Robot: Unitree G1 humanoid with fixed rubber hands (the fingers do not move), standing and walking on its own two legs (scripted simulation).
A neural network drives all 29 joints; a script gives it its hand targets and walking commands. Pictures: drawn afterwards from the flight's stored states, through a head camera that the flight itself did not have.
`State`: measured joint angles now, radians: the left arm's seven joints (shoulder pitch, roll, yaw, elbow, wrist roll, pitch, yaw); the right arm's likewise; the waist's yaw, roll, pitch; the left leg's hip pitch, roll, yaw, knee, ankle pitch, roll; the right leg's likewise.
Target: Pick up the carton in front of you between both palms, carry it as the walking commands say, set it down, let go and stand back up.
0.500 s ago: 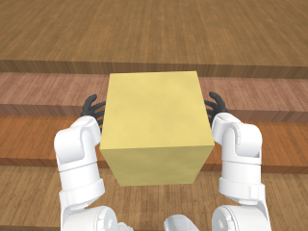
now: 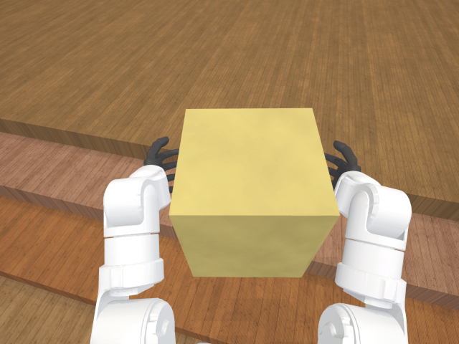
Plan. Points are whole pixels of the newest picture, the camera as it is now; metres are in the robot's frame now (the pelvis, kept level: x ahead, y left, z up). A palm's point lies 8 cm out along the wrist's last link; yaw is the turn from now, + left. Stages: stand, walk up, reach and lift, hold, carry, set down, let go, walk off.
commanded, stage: carry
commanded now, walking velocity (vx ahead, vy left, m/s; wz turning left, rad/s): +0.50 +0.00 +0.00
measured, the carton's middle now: (247, 199) +0.36 +0.03 +0.07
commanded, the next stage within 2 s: none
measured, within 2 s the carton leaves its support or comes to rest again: neither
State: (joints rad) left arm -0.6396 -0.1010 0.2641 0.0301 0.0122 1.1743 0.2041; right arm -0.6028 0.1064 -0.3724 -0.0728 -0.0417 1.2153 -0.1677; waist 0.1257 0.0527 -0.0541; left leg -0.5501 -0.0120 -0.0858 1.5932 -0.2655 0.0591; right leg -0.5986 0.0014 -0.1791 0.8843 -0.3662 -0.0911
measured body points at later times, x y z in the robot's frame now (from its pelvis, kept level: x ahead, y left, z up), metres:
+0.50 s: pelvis +0.32 +0.05 +0.10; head +0.34 +0.05 +0.55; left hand +0.70 +0.17 +0.22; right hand +0.66 -0.14 +0.22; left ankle +0.43 +0.13 -0.58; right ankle +0.17 -0.07 -0.46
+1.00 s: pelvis +0.63 -0.01 +0.20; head +0.64 -0.01 +0.65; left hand +0.98 +0.17 +0.33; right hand +1.00 -0.13 +0.33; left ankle +0.48 +0.12 -0.41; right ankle +0.69 -0.09 -0.47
